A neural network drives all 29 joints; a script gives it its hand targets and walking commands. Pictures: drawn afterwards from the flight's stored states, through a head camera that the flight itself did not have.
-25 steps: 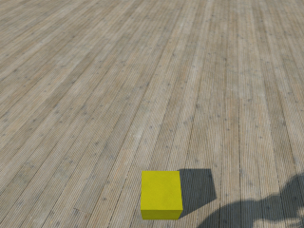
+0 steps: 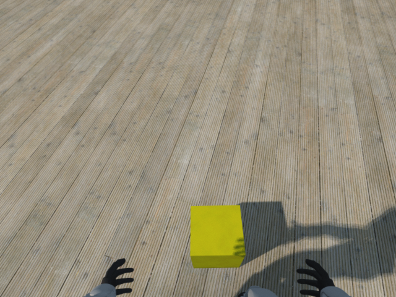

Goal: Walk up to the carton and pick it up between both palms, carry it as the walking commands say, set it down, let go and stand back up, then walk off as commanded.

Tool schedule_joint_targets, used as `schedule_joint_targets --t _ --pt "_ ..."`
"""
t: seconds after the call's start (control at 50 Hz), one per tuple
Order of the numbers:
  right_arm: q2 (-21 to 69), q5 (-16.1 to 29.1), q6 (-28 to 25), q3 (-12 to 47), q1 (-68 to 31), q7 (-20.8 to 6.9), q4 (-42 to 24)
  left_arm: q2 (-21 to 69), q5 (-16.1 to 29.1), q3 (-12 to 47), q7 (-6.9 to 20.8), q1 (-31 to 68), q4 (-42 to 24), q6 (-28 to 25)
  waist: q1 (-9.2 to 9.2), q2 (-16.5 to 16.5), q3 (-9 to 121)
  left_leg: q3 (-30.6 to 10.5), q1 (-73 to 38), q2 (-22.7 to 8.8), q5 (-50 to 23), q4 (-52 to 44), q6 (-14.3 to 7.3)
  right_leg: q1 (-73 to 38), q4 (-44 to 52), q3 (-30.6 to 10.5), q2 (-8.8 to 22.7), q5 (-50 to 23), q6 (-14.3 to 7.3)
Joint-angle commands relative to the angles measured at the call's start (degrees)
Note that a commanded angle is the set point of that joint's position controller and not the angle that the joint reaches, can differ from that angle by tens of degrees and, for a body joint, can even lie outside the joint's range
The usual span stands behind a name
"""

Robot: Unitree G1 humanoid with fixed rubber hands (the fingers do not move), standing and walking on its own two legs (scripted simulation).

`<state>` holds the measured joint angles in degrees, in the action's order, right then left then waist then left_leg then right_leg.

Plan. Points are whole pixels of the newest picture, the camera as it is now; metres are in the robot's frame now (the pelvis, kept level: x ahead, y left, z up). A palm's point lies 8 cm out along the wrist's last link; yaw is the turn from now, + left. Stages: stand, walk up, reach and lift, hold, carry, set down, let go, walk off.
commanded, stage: reach and lift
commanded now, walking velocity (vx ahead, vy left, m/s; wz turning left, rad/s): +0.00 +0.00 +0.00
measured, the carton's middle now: (215, 237) +0.40 -0.04 -0.63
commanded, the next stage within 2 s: none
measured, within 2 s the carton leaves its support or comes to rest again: neither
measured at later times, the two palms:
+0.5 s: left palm (131, 283) +0.18 +0.18 -0.15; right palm (314, 281) +0.16 -0.23 -0.15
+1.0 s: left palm (143, 228) +0.31 +0.17 -0.16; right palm (294, 229) +0.29 -0.23 -0.18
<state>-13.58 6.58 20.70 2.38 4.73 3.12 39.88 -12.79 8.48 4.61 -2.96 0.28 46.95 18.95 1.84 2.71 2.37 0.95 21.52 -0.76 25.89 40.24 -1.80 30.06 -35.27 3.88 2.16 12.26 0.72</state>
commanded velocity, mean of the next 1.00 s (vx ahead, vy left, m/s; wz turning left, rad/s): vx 0.00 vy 0.00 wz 0.00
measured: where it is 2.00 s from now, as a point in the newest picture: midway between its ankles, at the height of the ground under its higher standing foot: outside the picture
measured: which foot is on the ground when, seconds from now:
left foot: down 0.00-1.00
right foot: down 0.00-1.00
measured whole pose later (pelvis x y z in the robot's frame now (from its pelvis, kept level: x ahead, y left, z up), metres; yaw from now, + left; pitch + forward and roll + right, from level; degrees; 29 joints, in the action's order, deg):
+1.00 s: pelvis -0.10 -0.06 -0.08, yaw +5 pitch +24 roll +2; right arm -5.4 0.1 24.5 -11.3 -37.7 9.4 37.5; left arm -16.2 -0.6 -10.9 5.2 46.8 53.4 19.1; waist 3.1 0.7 -2.9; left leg -3.3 64.4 0.6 25.7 65.8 3.0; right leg 71.6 -59.5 1.7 1.8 12.2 -1.1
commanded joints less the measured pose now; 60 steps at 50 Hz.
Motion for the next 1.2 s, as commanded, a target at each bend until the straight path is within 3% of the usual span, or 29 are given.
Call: schedule_joint_targets --t 0.0,0.04,0.1,0.16,0.22,0.26,0.34,0.4,0.46,0.52,0.6,0.74,0.84,0.94,1.1,1.18 --pt "-1.75 0.47 16.38 0.36 5.06 -0.44 -0.55 -2.40 -0.03 -1.60 -0.40 -2.65 -2.15 15.24 -0.35 -1.34 1.34 -4.62 27.20 -2.56 -10.71 -14.84 -2.07 -22.50 -3.07 -3.03 -2.18 -13.17 -3.54" --pt "2.87 -0.77 21.02 1.06 9.89 0.27 0.49 -3.40 -2.87 -3.19 0.49 -6.18 -3.49 20.22 1.55 -3.24 8.05 -5.35 19.47 0.75 -25.49 -11.09 -2.09 -20.92 -1.77 -4.79 -2.01 -24.45 -3.46" --pt "3.90 -4.97 19.83 -2.52 9.19 0.52 -5.68 -1.94 -8.23 -5.83 2.93 -8.19 -6.54 18.52 2.60 -2.55 12.21 -5.76 16.73 1.45 -32.79 -12.16 -1.52 -25.53 -0.14 -6.34 -1.93 -34.72 -3.01" --pt "4.56 -9.70 13.55 -7.43 2.57 0.06 -13.91 -2.06 -10.30 -7.69 4.89 -0.13 -15.31 11.91 2.46 -1.88 14.22 -4.96 18.50 2.17 -31.22 -9.55 -0.08 -23.35 -1.81 -6.28 -1.94 -34.05 -2.00" --pt "4.83 -10.48 7.44 -9.14 -1.23 -0.55 -21.57 -4.18 -11.90 -10.51 6.56 4.97 -20.87 6.30 1.99 -2.19 22.29 -4.47 22.87 2.35 -30.80 -1.68 0.58 -18.36 -9.17 -5.74 -2.29 -35.50 -1.53" --pt "6.55 -9.47 4.62 -8.33 -1.62 -1.04 -22.61 -2.89 -12.31 -10.85 7.22 4.10 -21.33 4.07 1.04 -1.10 26.28 -3.80 26.57 2.59 -31.22 2.25 1.65 -13.58 -13.48 -4.80 -3.04 -33.83 -1.46" --pt "5.67 -7.71 5.46 -8.16 0.08 -1.64 -23.06 0.15 -10.97 -8.32 6.98 1.38 -24.22 5.26 1.05 2.40 28.96 -3.32 27.61 2.38 -28.16 5.77 3.31 -7.60 -17.14 -2.84 -4.40 -25.56 -1.80" --pt "5.37 -7.27 6.85 -8.44 -0.36 -1.70 -22.99 -0.79 -11.38 -8.81 6.32 1.67 -25.20 6.36 1.56 2.52 25.84 -3.15 29.11 2.43 -19.25 5.81 2.99 -5.96 -17.23 -1.95 -4.72 -17.36 -1.26" --pt "7.14 -7.17 7.57 -8.15 -4.32 -0.94 -23.05 -3.37 -12.39 -11.35 6.19 6.56 -24.09 6.39 1.61 1.23 19.64 -2.32 33.50 2.85 -6.69 5.69 1.71 -4.97 -16.05 -1.79 -3.96 -7.25 -0.03" --pt "8.00 -6.60 7.97 -7.85 -9.95 0.03 -22.87 -5.27 -12.18 -12.79 6.63 13.89 -22.58 5.80 1.16 1.00 16.51 -1.22 34.98 3.16 0.63 7.07 1.01 -3.51 -15.08 -2.24 -3.40 2.90 0.50" --pt "7.42 -6.31 8.03 -8.47 -19.59 1.90 -22.14 -6.35 -9.83 -12.49 7.79 24.57 -18.56 5.23 1.65 0.09 15.92 -0.49 36.89 3.17 4.34 9.06 0.88 -1.84 -14.77 -2.95 -3.32 10.69 0.51" --pt "7.45 -6.01 8.47 -9.49 -36.12 4.92 -15.31 -9.22 -7.93 -13.82 8.90 41.42 -6.02 4.19 1.11 -3.26 19.06 0.54 43.69 3.64 5.70 12.06 0.86 -1.66 -15.59 -4.45 -3.24 16.10 1.68" --pt "6.63 -6.54 6.77 -11.95 -45.03 6.13 -10.82 -11.03 -8.86 -15.81 8.63 51.16 -0.37 2.44 0.29 -2.83 25.39 1.02 47.17 3.96 5.18 12.86 1.50 -1.41 -16.99 -4.51 -2.92 14.42 2.07" --pt "5.12 -6.67 2.85 -14.23 -51.46 6.47 -7.35 -11.53 -9.34 -16.79 8.07 58.07 1.85 -0.78 0.87 -1.81 31.50 1.39 49.45 4.40 3.56 13.61 2.12 -0.15 -18.66 -4.22 -3.16 9.96 2.09" --pt "3.61 -5.71 -4.98 -15.82 -60.33 5.98 -4.19 -11.88 -8.27 -17.80 7.18 65.18 2.21 -7.19 0.68 -2.25 41.10 1.76 54.70 5.07 -1.01 16.12 2.79 0.59 -23.10 -5.05 -3.74 -1.16 1.85" --pt "3.18 -6.19 -8.61 -17.39 -64.05 5.60 -3.09 -12.58 -8.29 -19.07 6.69 67.95 2.15 -10.18 0.48 -2.34 46.22 1.98 57.71 5.39 -4.49 16.58 2.89 -0.92 -25.55 -5.59 -4.12 -10.05 1.49"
